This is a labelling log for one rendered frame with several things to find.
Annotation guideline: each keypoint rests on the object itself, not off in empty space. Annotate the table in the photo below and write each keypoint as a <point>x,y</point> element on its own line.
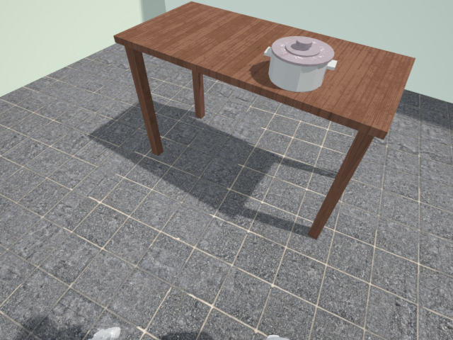
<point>362,92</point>

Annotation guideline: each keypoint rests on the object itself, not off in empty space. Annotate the lid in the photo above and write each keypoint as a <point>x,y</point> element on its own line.
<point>318,54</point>

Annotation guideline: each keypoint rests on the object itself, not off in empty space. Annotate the knob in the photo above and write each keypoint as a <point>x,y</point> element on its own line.
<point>304,42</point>

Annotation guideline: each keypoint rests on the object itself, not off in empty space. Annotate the pot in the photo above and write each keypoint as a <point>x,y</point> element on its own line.
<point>296,78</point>

